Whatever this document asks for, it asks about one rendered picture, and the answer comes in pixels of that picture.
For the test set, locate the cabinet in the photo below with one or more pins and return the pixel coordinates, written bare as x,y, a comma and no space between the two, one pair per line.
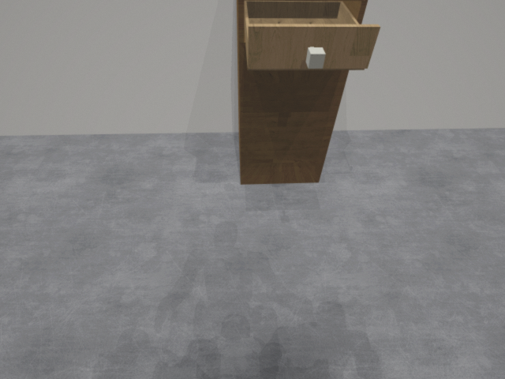
286,117

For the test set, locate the drawer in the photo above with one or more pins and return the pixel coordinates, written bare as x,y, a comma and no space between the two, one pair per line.
278,34

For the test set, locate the handle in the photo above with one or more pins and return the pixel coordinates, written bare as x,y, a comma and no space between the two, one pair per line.
315,58

